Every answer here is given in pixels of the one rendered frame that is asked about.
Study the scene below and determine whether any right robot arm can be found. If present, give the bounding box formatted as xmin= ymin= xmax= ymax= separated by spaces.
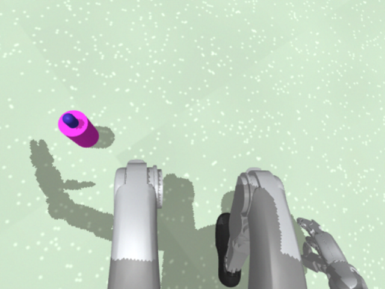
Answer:
xmin=325 ymin=262 xmax=368 ymax=289

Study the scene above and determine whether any bottle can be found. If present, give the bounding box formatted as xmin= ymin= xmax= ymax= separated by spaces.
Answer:
xmin=58 ymin=110 xmax=99 ymax=148

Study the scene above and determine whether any right robot hand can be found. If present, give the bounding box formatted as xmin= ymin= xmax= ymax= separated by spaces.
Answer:
xmin=297 ymin=218 xmax=348 ymax=274

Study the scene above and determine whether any right robot foot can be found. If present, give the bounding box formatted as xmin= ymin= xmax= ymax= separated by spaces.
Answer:
xmin=215 ymin=213 xmax=241 ymax=287

